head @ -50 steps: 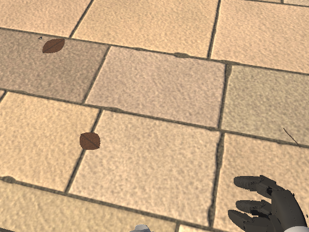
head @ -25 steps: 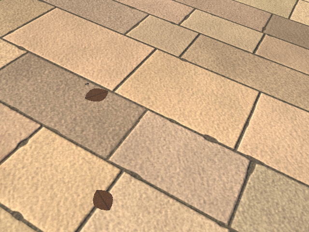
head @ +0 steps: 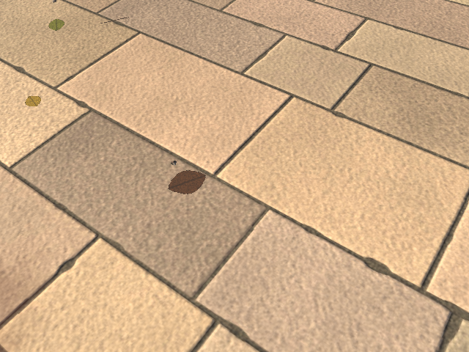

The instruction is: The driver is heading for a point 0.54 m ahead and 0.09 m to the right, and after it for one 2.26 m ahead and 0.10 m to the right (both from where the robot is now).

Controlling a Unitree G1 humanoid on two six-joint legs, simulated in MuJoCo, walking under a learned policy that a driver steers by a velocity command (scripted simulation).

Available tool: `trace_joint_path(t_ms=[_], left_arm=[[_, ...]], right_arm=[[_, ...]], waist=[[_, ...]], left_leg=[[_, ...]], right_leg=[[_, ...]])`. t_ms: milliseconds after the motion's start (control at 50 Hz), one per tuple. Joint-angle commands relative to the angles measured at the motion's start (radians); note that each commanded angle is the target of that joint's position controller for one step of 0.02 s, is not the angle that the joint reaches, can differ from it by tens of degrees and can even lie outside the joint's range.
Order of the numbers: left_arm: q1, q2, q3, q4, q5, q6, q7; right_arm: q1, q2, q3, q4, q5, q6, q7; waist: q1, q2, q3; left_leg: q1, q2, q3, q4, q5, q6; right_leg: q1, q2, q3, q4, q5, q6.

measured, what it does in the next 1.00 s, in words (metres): walks ahead: left foot, then right foot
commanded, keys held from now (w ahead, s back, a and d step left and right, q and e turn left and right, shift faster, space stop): w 0.42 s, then w+e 0.12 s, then e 0.34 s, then no key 0.12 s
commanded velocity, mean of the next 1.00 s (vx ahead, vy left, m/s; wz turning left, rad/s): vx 0.37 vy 0.00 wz -0.18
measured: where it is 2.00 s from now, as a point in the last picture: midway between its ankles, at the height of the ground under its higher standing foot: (272, 325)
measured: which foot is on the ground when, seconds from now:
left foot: up 0.00-0.24, down 0.26-0.76, up 0.78-1.00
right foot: down 0.00-0.28, up 0.30-0.74, down 0.76-1.00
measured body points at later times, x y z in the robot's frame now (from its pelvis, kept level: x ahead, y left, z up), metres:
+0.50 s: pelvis +0.30 +0.02 +0.00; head +0.32 +0.02 +0.45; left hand +0.44 +0.29 -0.11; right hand +0.38 -0.26 -0.11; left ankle +0.31 +0.11 -0.75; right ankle +0.33 -0.14 -0.67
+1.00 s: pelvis +0.50 -0.06 -0.01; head +0.55 -0.09 +0.43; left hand +0.71 +0.17 -0.10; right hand +0.59 -0.36 -0.13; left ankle +0.55 +0.10 -0.68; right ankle +0.57 -0.15 -0.75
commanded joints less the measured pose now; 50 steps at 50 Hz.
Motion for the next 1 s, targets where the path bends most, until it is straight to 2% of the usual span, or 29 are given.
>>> trace_joint_path(t_ms=[20, 80, 160, 220, 240, 260, 280, 300, 320, 340, 360, 380, 400, 440, 480, 560, 600, 680, 720, 740, 760, 780, 800, 820, 840, 860, 920, 960, 1000], left_arm=[[-0.024, 0.152, 0.034, -0.048, -0.005, -0.01, 0.0], [0.042, 0.162, 0.032, -0.008, -0.01, -0.001, 0.007], [0.111, 0.176, 0.033, 0.039, -0.016, 0.016, 0.014], [0.098, 0.2, 0.041, 0.052, -0.012, 0.034, 0.021], [0.091, 0.208, 0.042, 0.052, -0.009, 0.042, 0.024], [0.061, 0.209, 0.039, 0.043, -0.003, 0.049, 0.025], [0.044, 0.184, 0.027, 0.008, 0.014, 0.045, 0.027], [0.213, 0.044, -0.018, 0.011, 0.013, 0.031, 0.008], [0.155, 0.151, 0.007, 0.031, -0.006, 0.013, 0.001], [0.021, 0.2, 0.025, -0.023, -0.034, 0.001, -0.001], [-0.053, 0.188, 0.021, -0.047, -0.029, -0.007, 0.002], [-0.083, 0.173, 0.023, -0.053, -0.015, -0.006, 0.004], [-0.056, 0.158, 0.025, -0.051, -0.009, 0.003, 0.003], [-0.003, 0.112, 0.016, -0.035, -0.011, 0.027, 0.005], [-0.04, 0.103, 0.013, -0.048, -0.007, 0.043, 0.009], [-0.174, 0.094, 0.008, -0.081, -0.004, 0.037, 0.0], [-0.24, 0.081, 0.004, -0.1, 0.0, 0.028, -0.011], [-0.289, 0.122, 0.025, -0.152, -0.001, 0.031, -0.037], [-0.221, 0.157, 0.046, -0.156, 0.012, 0.036, -0.045], [-0.115, 0.192, 0.069, -0.13, 0.014, 0.036, -0.043], [-0.017, 0.275, 0.097, -0.12, 0.013, 0.038, -0.029], [-0.036, 0.355, 0.1, -0.149, 0.017, 0.048, -0.015], [-0.017, 0.304, 0.088, -0.187, 0.017, 0.052, -0.016], [-0.062, 0.254, 0.079, -0.201, 0.017, 0.056, -0.017], [-0.109, 0.223, 0.072, -0.2, 0.004, 0.063, -0.012], [-0.141, 0.202, 0.065, -0.207, -0.001, 0.072, -0.005], [-0.207, 0.189, 0.06, -0.219, 0.022, 0.082, 0.005], [-0.199, 0.196, 0.063, -0.208, 0.023, 0.08, 0.013], [-0.2, 0.202, 0.065, -0.201, 0.018, 0.087, 0.021]], right_arm=[[-0.117, -0.022, -0.002, -0.1, -0.008, -0.022, 0.003], [-0.244, 0.012, 0.011, -0.125, -0.003, -0.035, 0.019], [-0.352, -0.014, 0.001, -0.155, 0.014, -0.044, 0.045], [-0.312, -0.059, -0.019, -0.153, 0.007, -0.045, 0.047], [-0.239, -0.087, -0.033, -0.137, 0.006, -0.042, 0.04], [-0.083, -0.123, -0.051, -0.099, 0.006, -0.04, 0.031], [0.124, -0.183, -0.066, -0.063, -0.014, -0.036, 0.015], [0.178, -0.237, -0.079, -0.038, -0.01, -0.032, 0.017], [0.209, -0.122, -0.058, -0.028, 0.009, -0.021, 0.01], [0.113, -0.107, -0.047, -0.033, 0.012, -0.014, 0.001], [0.04, -0.097, -0.042, -0.039, 0.006, -0.013, 0.001], [-0.004, -0.083, -0.037, -0.04, -0.004, -0.015, 0.006], [-0.025, -0.067, -0.031, -0.041, -0.017, -0.022, 0.009], [-0.047, -0.057, -0.031, -0.028, -0.008, -0.035, 0.016], [-0.045, -0.082, -0.04, -0.004, -0.008, -0.048, 0.015], [-0.019, -0.113, -0.047, 0.031, -0.015, -0.049, 0.003], [0.006, -0.127, -0.047, 0.048, -0.013, -0.044, -0.002], [0.021, -0.163, -0.059, 0.069, 0.007, -0.013, -0.015], [0.0, -0.178, -0.066, 0.065, 0.02, 0.009, -0.03], [0.001, -0.164, -0.064, 0.062, 0.019, 0.02, -0.038], [0.045, -0.135, -0.053, 0.046, -0.006, 0.022, -0.044], [0.189, -0.033, -0.018, 0.024, -0.053, 0.01, -0.03], [0.189, -0.093, -0.016, 0.034, -0.029, 0.001, -0.013], [0.084, -0.144, -0.03, 0.017, 0.003, 0.006, -0.01], [0.018, -0.129, -0.025, -0.004, 0.005, 0.014, -0.019], [-0.017, -0.123, -0.026, -0.008, -0.007, 0.026, -0.031], [0.015, -0.105, -0.026, 0.0, -0.01, 0.054, -0.042], [0.018, -0.08, -0.019, 0.011, -0.015, 0.056, -0.05], [0.005, -0.068, -0.014, 0.014, -0.015, 0.063, -0.053]], waist=[[0.004, -0.109, 0.052], [0.049, -0.101, 0.063], [0.064, -0.105, 0.08], [0.007, -0.142, 0.02], [-0.036, -0.162, -0.039], [-0.122, -0.16, -0.134], [-0.194, -0.091, -0.292], [-0.109, 0.194, -0.462], [-0.165, 0.12, -0.467], [-0.146, 0.087, -0.255], [-0.111, -0.009, -0.145], [-0.074, -0.045, -0.065], [-0.031, -0.017, -0.047], [0.01, 0.018, -0.028], [0.013, 0.023, 0.01], [-0.028, -0.002, 0.046], [-0.059, -0.011, 0.045], [-0.064, 0.021, 0.013], [-0.017, 0.03, -0.032], [0.031, 0.007, -0.083], [0.057, -0.116, -0.165], [-0.042, -0.363, -0.277], [0.017, -0.294, -0.476], [0.046, -0.185, -0.408], [0.03, -0.111, -0.297], [0.012, -0.067, -0.217], [-0.055, -0.126, -0.158], [-0.053, -0.128, -0.176], [-0.045, -0.13, -0.197]], left_leg=[[-0.13, 0.027, 0.025, -0.161, 0.125, -0.019], [-0.008, -0.008, 0.058, -0.42, 0.313, -0.011], [0.01, -0.037, 0.043, -0.576, 0.355, 0.028], [0.106, -0.076, 0.057, -0.603, 0.23, 0.077], [0.214, -0.1, 0.077, -0.605, 0.193, 0.102], [0.438, -0.09, 0.077, -0.637, 0.255, 0.141], [0.801, 0.085, -0.105, -0.567, 0.34, 0.213], [1.179, 0.362, -0.589, -0.604, 0.19, 0.41], [1.146, 0.332, -0.688, -0.71, 0.036, 0.383], [0.972, 0.29, -0.524, -0.758, 0.015, 0.325], [0.794, 0.248, -0.42, -0.796, 0.079, 0.291], [0.65, 0.211, -0.351, -0.836, 0.16, 0.276], [0.552, 0.183, -0.301, -0.874, 0.189, 0.27], [0.443, 0.166, -0.227, -0.937, 0.192, 0.281], [0.377, 0.167, -0.145, -0.98, 0.218, 0.28], [0.372, 0.122, 0.019, -0.978, 0.328, 0.223], [0.388, 0.112, 0.079, -0.946, 0.431, 0.195], [0.556, 0.166, 0.095, -0.819, 0.533, 0.148], [0.598, 0.165, 0.107, -0.67, 0.646, 0.11], [0.58, 0.124, 0.135, -0.511, 0.665, 0.077], [0.451, 0.051, 0.171, -0.248, 0.453, 0.016], [0.071, -0.114, 0.146, 0.136, -0.405, -0.062], [0.003, -0.13, -0.052, 0.302, -0.465, -0.064], [-0.046, -0.082, -0.08, 0.323, -0.374, -0.049], [-0.083, -0.05, -0.061, 0.269, -0.286, -0.044], [-0.069, -0.024, -0.058, 0.211, -0.237, -0.046], [0.08, -0.016, -0.037, 0.05, -0.19, -0.053], [0.117, -0.023, -0.024, -0.048, -0.171, -0.07], [0.154, -0.019, -0.026, -0.122, -0.115, -0.077]], right_leg=[[0.02, -0.227, 0.157, -0.138, 0.442, -0.137], [-0.015, -0.2, 0.099, -0.155, 0.476, -0.096], [0.115, -0.262, 0.122, -0.129, 0.493, -0.089], [0.22, -0.291, 0.119, 0.001, 0.796, -0.072], [0.23, -0.285, 0.111, 0.097, 0.958, -0.063], [0.165, -0.25, 0.081, 0.277, 1.016, -0.041], [-0.072, -0.207, 0.072, 0.562, 0.744, -0.022], [-0.49, -0.019, 0.057, 0.96, -0.181, 0.05], [-0.59, -0.033, 0.149, 1.057, -0.34, 0.042], [-0.659, -0.089, 0.119, 1.054, -0.262, 0.041], [-0.641, -0.135, 0.085, 0.996, -0.173, 0.043], [-0.609, -0.158, 0.069, 0.943, -0.133, 0.052], [-0.547, -0.185, 0.075, 0.914, -0.104, 0.058], [-0.493, -0.204, 0.066, 0.862, -0.09, 0.078], [-0.515, -0.22, 0.063, 0.797, -0.024, 0.099], [-0.507, -0.21, 0.047, 0.551, 0.24, 0.093], [-0.444, -0.174, 0.011, 0.42, 0.335, 0.083], [-0.454, -0.14, 0.003, 0.316, 0.271, 0.047], [-0.37, -0.094, -0.037, 0.267, 0.182, 0.016], [-0.239, -0.054, -0.053, 0.214, 0.212, -0.007], [-0.031, -0.138, 0.073, 0.208, 0.582, -0.054], [0.306, -0.399, 0.456, 0.274, 0.965, -0.244], [0.383, -0.46, 0.664, 0.176, 0.793, -0.332], [0.318, -0.4, 0.56, 0.15, 0.63, -0.289], [0.202, -0.353, 0.475, 0.132, 0.509, -0.242], [0.072, -0.324, 0.43, 0.099, 0.449, -0.218], [-0.154, -0.267, 0.342, 0.048, 0.443, -0.193], [-0.178, -0.257, 0.299, 0.06, 0.534, -0.196], [-0.191, -0.249, 0.281, 0.062, 0.462, -0.186]])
